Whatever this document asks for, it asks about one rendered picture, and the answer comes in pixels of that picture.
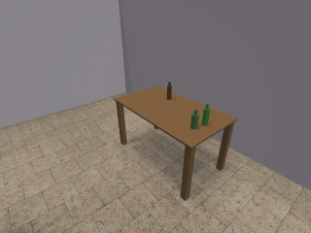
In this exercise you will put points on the table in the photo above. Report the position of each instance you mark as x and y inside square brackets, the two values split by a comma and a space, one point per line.
[173, 116]

